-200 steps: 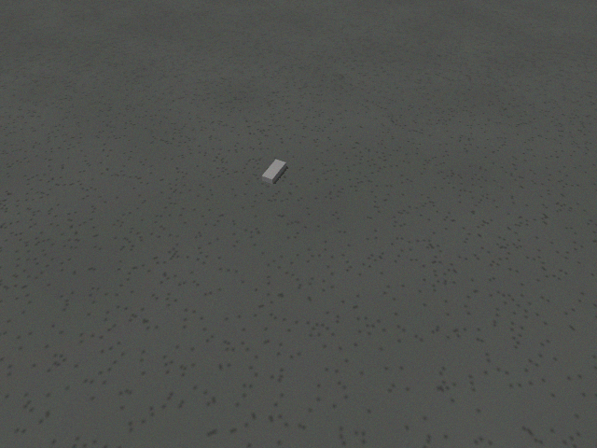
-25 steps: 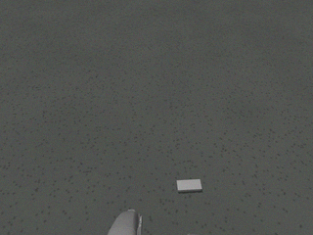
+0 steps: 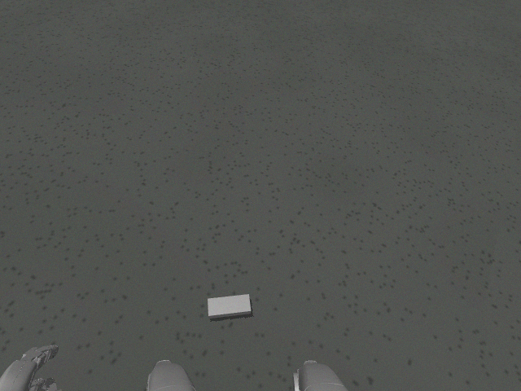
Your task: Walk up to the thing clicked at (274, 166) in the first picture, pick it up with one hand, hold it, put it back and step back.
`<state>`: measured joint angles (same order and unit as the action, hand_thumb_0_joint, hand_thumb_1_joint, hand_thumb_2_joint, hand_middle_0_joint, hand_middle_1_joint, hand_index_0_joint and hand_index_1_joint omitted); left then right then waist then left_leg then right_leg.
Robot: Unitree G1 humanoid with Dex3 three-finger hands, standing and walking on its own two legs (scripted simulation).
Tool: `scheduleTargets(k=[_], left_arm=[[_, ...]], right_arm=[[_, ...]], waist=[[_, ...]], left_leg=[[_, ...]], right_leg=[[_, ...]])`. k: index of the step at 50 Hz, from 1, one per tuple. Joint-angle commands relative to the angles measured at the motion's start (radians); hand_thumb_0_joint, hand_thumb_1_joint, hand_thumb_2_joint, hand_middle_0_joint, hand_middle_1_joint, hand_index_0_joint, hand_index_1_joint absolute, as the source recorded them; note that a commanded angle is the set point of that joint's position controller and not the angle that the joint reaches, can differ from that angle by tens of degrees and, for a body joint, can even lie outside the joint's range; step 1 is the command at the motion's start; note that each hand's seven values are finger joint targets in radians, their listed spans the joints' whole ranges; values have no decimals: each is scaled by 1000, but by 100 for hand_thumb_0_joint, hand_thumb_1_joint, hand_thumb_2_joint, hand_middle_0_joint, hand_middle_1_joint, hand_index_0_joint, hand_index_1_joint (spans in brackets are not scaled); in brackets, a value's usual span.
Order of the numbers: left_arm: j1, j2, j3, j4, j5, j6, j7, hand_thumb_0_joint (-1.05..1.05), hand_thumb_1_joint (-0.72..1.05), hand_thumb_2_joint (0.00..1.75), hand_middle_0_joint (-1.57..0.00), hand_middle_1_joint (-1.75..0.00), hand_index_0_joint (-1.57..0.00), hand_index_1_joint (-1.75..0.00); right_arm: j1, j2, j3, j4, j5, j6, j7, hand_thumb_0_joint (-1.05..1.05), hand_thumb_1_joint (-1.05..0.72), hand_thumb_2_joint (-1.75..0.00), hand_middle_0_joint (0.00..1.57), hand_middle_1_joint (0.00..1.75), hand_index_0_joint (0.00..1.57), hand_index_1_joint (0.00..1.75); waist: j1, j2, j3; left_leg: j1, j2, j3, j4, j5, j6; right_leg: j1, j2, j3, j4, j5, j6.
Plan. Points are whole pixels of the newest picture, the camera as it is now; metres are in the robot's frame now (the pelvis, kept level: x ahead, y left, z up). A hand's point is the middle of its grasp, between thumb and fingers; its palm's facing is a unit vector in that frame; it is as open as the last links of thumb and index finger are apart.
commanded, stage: walk up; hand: left
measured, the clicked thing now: (229, 306) +0.46 +0.05 -0.70
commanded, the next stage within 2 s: none
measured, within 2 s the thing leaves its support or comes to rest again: neither
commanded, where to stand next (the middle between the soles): +0.09 -0.22 m, yaw +5 degrees
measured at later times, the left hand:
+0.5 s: hand out of the picture +0.13 +0.08 -0.13, palm faces -0.04 -0.94 -0.34, open 7.4 cm
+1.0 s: hand out of the picture +0.05 +0.01 -0.09, palm faces +0.03 -0.85 -0.53, open 7.4 cm
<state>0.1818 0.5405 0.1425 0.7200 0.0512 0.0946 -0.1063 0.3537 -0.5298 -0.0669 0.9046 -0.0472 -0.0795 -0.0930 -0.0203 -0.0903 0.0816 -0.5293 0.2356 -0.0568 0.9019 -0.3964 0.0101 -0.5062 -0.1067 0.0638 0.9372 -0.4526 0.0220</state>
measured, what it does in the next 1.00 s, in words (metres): steps to the right: left foot, then right foot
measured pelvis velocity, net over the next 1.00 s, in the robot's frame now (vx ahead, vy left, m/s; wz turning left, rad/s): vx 0.04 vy -0.30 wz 0.06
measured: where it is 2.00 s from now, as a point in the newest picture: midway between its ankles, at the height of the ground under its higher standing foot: outside the picture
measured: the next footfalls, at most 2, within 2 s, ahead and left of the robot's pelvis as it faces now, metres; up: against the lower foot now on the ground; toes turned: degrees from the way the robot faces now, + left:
left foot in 0.26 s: +0.13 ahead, -0.02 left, +0.00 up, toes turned +7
right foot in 0.58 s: +0.11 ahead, -0.40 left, +0.00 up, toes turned +4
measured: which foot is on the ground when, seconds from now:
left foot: down 0.00-0.00, up 0.02-0.24, down 0.26-0.58, up 0.60-1.00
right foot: down 0.00-0.26, up 0.28-0.56, down 0.58-1.00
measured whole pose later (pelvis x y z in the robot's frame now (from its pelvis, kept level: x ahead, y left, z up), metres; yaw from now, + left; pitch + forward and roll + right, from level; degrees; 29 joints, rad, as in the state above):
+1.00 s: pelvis +0.04 -0.30 +0.03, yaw +3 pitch +0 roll +1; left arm 0.30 0.43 0.05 0.87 0.01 -0.06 0.06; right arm 0.10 -0.43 -0.08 0.86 -0.03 0.04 0.02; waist 0.05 0.04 0.15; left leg -0.50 0.04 -0.04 0.95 -0.46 0.01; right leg -0.40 -0.06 0.04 0.81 -0.42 0.03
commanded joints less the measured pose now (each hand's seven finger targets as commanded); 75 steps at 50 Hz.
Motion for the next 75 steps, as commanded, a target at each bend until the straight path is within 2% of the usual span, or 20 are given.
scheduleTargets(k=[1,2,8,11,13,14,20,26,28,30,31,35,45,52,55,61,64,68,70,75], left_arm=[[201,293,79,-24,21,-39,40,0,90,90,-20,-30,-20,-30],[45,321,81,-70,2,-47,51,0,90,90,-20,-30,-20,-30],[-18,144,17,-78,16,-38,56,0,90,90,-20,-30,-20,-30],[-92,98,-14,-119,11,-28,56,0,90,90,-20,-30,-20,-30],[6,8,-43,-124,-3,-31,61,0,90,90,-20,-30,-20,-30],[49,121,-12,-104,12,-12,71,0,90,90,-20,-30,-20,-30],[59,142,31,-71,-3,-12,54,0,90,90,-20,-30,-20,-30],[171,80,7,38,-50,-29,51,0,90,90,-20,-30,-20,-30],[278,99,26,126,-37,-51,81,0,90,90,-20,-30,-20,-30],[131,271,28,61,-16,-80,108,0,90,90,-20,-30,-20,-30],[-17,307,29,28,-27,-93,116,0,90,90,-20,-30,-20,-30],[0,224,13,103,-30,-144,131,0,90,90,-20,-30,-20,-30],[188,176,-2,114,-43,-179,198,0,90,90,-20,-30,-20,-30],[111,140,-42,73,-58,-159,181,0,90,90,-20,-30,-20,-30],[48,114,-58,85,-54,-152,195,0,90,90,-20,-30,-20,-30],[149,79,-49,192,-47,-167,158,0,90,90,-20,-30,-20,-30],[-17,209,-37,157,-33,-169,151,0,90,90,-20,-30,-20,-30],[-88,77,-81,186,-43,-146,137,0,90,90,-20,-30,-20,-30],[-48,78,-77,224,-46,-145,135,0,90,90,-20,-30,-20,-30],[-103,77,-84,259,-57,-155,128,0,90,90,-20,-30,-20,-30]], right_arm=[[-104,-123,-32,-94,21,14,-42,0,-90,-90,20,30,20,30],[-121,-168,-52,-78,24,12,-60,0,-90,-90,20,30,20,30],[119,-174,-45,87,51,-10,-29,0,-90,-90,20,30,20,30],[269,-150,-46,102,51,-27,-32,0,-90,-90,20,30,20,30],[239,-311,-94,34,8,-34,-56,0,-90,-90,20,30,20,30],[190,-351,-106,0,38,-29,-61,0,-90,-90,20,30,20,30],[42,-250,-86,-61,26,-24,-48,0,-90,-90,20,30,20,30],[-151,-268,-80,-106,-5,6,11,0,-90,-90,20,30,20,30],[-128,-162,-44,-87,-15,44,25,0,-90,-90,20,30,20,30],[-135,-42,-8,-131,20,52,24,0,-90,-90,20,30,20,30],[-189,-130,-36,-120,28,46,19,0,-90,-90,20,30,20,30],[-70,-156,-38,-2,38,48,49,0,-90,-90,20,30,20,30],[-243,-91,-61,-130,13,104,102,0,-90,-90,20,30,20,30],[-136,-67,-74,-80,21,76,102,0,-90,-90,20,30,20,30],[-158,-184,-93,-98,41,77,105,0,-90,-90,20,30,20,30],[-326,-78,-21,-94,55,84,93,0,-90,-90,20,30,20,30],[-285,-54,-21,-47,60,90,84,0,-90,-90,20,30,20,30],[-280,-89,-24,18,48,64,98,0,-90,-90,20,30,20,30],[-301,-111,-14,29,43,59,101,0,-90,-90,20,30,20,30],[-323,-62,9,83,45,59,99,0,-90,-90,20,30,20,30]], waist=[[167,-339,-30],[90,-234,7],[25,-175,-44],[-48,-63,-97],[-26,253,-127],[-19,100,-161],[41,193,-76],[77,377,-141],[136,72,-111],[90,-225,-9],[40,-72,55],[15,-96,-4],[75,-67,-112],[-11,-54,-190],[-44,265,-213],[81,210,-112],[24,-28,-93],[19,135,-38],[50,128,-48],[35,184,-115]], left_leg=[[-469,-278,92,430,-303,34],[-393,-196,-16,439,-229,31],[8,-205,140,72,-103,48],[333,-215,115,-293,192,59],[558,187,-585,-477,268,162],[510,313,-682,-475,268,265],[177,97,-185,-349,336,258],[-30,-22,-40,-332,-230,164],[-168,-146,94,53,-266,109],[-300,-245,-87,334,-225,18],[-257,-182,-143,340,-160,7],[-162,-148,-33,223,-82,27],[-134,-177,-23,145,-62,-7],[369,-252,82,-322,192,52],[389,130,-420,-385,372,326],[111,-96,-104,-215,358,111],[198,-212,-6,-40,-96,21],[226,-81,-249,-439,-35,97],[143,-15,-306,-475,25,153],[207,-135,-111,-451,167,37]], right_leg=[[199,-172,559,-665,-162,-156],[156,-229,667,-737,-215,-209],[121,-95,189,-414,301,-276],[12,-38,66,-211,409,-220],[-307,130,41,137,-48,-62],[-290,94,135,290,-147,-30],[-155,83,142,468,9,-24],[201,75,-102,-42,-39,-7],[334,146,-117,-282,-15,10],[74,-216,696,-669,-282,-174],[0,-278,793,-725,-336,-231],[171,-207,441,-433,111,-217],[408,-175,274,-312,810,-234],[141,-67,77,-109,642,-128],[-50,58,-38,120,-227,-31],[303,86,-75,-320,205,-45],[100,-244,377,-490,128,-248],[73,43,-15,-284,89,-50],[207,77,-38,-270,26,-36],[315,6,22,-422,244,-65]])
